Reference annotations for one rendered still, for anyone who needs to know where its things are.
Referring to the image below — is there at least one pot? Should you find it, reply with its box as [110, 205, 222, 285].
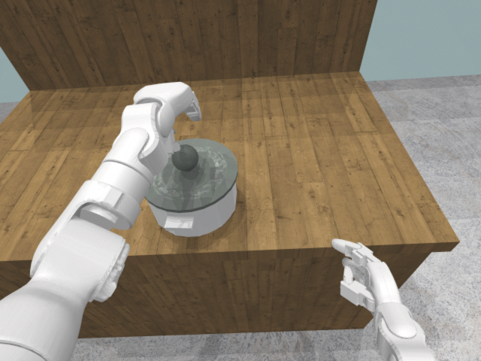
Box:
[147, 182, 237, 237]

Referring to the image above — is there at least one lid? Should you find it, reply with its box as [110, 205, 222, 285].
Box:
[144, 138, 238, 213]

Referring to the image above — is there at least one knob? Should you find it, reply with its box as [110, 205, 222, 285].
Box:
[171, 144, 198, 171]

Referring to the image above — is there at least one right robot hand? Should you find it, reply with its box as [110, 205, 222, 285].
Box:
[331, 238, 402, 315]

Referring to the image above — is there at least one robot left forearm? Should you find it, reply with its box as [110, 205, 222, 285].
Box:
[30, 95, 175, 278]

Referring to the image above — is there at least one left robot hand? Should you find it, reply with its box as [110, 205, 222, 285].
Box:
[134, 82, 201, 154]

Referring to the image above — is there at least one table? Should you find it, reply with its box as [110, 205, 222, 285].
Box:
[0, 0, 460, 338]

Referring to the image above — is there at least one robot right forearm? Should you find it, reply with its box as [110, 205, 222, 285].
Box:
[374, 302, 437, 361]

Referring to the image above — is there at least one left robot upper arm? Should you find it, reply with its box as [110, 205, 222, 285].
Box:
[0, 216, 130, 361]

